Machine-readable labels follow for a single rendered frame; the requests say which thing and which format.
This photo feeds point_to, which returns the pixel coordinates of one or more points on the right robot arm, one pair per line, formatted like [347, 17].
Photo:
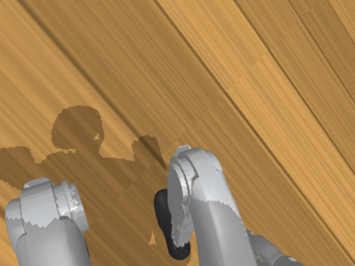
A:
[286, 260]

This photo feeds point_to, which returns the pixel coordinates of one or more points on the right robot hand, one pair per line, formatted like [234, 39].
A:
[265, 252]

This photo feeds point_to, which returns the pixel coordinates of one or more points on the right robot foot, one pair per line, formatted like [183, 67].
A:
[164, 220]

